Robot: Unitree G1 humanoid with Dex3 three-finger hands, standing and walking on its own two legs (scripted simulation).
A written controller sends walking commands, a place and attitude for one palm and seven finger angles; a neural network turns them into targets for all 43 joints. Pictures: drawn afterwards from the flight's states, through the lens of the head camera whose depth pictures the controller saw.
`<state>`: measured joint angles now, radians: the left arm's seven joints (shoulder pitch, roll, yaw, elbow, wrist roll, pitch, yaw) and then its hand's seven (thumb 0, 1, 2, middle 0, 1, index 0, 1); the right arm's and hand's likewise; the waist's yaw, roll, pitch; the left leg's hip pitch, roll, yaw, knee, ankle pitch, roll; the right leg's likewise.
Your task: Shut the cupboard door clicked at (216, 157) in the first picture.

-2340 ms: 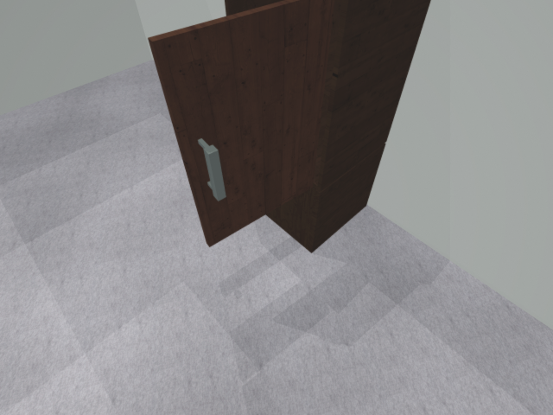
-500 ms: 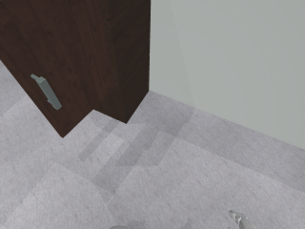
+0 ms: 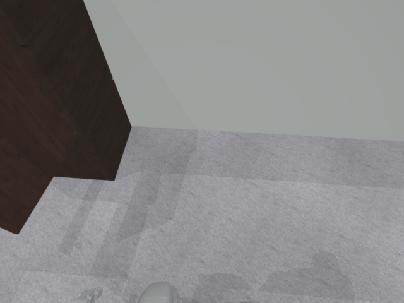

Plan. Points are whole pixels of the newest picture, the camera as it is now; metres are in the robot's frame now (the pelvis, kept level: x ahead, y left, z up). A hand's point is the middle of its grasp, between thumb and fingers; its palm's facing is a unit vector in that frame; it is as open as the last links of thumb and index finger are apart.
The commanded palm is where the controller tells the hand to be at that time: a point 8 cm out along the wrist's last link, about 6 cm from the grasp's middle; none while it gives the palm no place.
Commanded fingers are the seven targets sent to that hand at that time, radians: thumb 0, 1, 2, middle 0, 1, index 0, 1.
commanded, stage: walk to a spot facing it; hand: left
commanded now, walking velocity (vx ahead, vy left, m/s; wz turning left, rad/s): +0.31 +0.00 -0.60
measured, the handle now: out of the picture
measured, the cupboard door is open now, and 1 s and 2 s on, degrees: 84 84 84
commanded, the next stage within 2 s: turn to face it in 1.06 s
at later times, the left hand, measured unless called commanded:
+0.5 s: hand (162, 214) +0.33 +0.13 -0.15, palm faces -0.38 -0.91 -0.15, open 7.4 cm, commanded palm none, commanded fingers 0.00 0.90 0.90 -0.20 -0.30 -0.20 -0.30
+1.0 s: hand (191, 191) +0.40 +0.06 -0.16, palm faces -0.36 -0.90 -0.23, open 7.3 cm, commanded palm none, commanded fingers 0.00 0.90 0.90 -0.20 -0.30 -0.20 -0.30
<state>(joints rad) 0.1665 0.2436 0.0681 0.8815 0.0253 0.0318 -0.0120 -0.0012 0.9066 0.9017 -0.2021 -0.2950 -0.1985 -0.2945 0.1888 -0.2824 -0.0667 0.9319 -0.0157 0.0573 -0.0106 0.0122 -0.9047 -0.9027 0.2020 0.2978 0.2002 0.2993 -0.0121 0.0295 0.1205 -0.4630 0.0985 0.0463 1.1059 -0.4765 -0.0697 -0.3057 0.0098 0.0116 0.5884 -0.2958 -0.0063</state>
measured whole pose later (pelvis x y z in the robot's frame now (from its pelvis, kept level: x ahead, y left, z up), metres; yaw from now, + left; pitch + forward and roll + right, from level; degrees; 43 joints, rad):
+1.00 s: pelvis +0.33 -0.13 +0.01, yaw -27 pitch +1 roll +0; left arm 0.34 0.19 0.06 1.06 0.02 -0.07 0.00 -0.01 0.93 0.90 -0.20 -0.30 -0.20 -0.29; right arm 0.10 -0.18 -0.05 0.96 -0.02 -0.02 0.02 0.01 -0.91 -0.90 0.20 0.30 0.20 0.30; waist 0.03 0.01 0.05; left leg -0.56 0.11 0.06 0.79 -0.20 -0.05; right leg -0.03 0.08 -0.03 0.33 -0.31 -0.09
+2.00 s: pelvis +0.53 -0.22 +0.00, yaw -4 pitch +1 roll -1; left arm 0.16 0.28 0.09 0.94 0.02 0.07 0.01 0.00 0.91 0.90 -0.20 -0.29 -0.20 -0.29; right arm 0.13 -0.22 -0.06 0.90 -0.02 0.01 0.00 0.01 -0.90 -0.90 0.20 0.30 0.20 0.30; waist 0.00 -0.04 0.10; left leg -0.37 0.03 0.04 0.59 -0.24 0.02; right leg -0.49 -0.09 -0.05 1.14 -0.45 0.08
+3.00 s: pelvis +0.55 -0.32 +0.00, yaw +32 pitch +1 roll +1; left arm 0.12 0.26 0.06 0.86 0.01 0.03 0.01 0.00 0.91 0.90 -0.20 -0.29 -0.20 -0.29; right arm 0.19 -0.23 -0.07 0.92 -0.01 0.06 0.01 0.01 -0.90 -0.90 0.21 0.30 0.20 0.30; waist -0.02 0.02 0.09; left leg -0.35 -0.02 -0.12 0.59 -0.27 -0.03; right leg -0.29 -0.04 -0.03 0.58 -0.32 0.06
